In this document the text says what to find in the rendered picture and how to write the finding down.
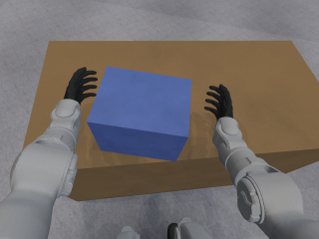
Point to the robot left forearm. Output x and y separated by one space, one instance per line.
62 132

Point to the right robot thigh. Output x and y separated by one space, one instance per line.
190 230

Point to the robot left upper arm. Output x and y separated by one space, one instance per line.
44 174

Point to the robot right upper arm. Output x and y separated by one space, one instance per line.
272 201

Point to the robot left hand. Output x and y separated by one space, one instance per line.
75 89

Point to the pedestal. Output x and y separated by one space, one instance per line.
274 97

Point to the robot right hand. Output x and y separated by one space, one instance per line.
224 104

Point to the carton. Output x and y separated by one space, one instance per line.
142 114

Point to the robot right forearm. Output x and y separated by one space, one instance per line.
234 154

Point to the robot left shin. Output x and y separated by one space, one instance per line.
127 228

